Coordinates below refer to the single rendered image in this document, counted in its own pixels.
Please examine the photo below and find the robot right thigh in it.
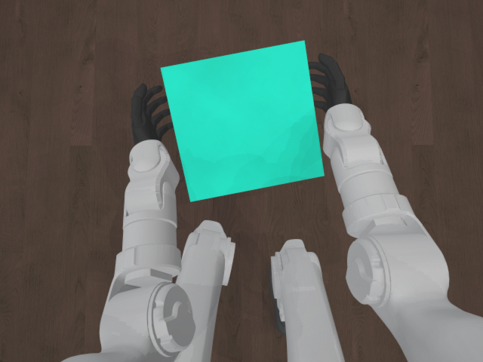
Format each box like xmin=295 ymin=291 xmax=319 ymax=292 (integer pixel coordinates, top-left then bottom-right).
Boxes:
xmin=271 ymin=247 xmax=345 ymax=362

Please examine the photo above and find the left robot hand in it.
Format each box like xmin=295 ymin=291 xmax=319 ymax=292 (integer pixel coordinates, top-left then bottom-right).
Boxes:
xmin=131 ymin=83 xmax=174 ymax=145

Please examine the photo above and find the robot right upper arm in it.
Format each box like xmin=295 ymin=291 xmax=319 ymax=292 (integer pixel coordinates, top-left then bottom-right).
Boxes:
xmin=346 ymin=233 xmax=483 ymax=362

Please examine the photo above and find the robot left upper arm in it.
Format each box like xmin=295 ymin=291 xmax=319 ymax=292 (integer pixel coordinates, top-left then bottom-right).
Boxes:
xmin=61 ymin=281 xmax=195 ymax=362

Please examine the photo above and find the carton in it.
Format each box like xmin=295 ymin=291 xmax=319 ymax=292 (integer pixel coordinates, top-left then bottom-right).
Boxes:
xmin=161 ymin=40 xmax=325 ymax=202

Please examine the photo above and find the robot left shin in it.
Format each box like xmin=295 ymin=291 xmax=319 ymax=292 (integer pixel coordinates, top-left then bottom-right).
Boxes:
xmin=181 ymin=220 xmax=227 ymax=262

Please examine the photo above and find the left robot forearm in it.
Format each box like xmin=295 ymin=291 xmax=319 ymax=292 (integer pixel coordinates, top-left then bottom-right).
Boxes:
xmin=100 ymin=140 xmax=182 ymax=322

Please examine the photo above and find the right robot forearm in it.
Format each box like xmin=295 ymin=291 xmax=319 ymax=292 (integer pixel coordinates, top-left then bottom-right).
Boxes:
xmin=323 ymin=103 xmax=449 ymax=286

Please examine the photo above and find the right robot hand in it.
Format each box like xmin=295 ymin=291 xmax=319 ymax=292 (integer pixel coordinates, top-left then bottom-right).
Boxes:
xmin=308 ymin=53 xmax=352 ymax=113

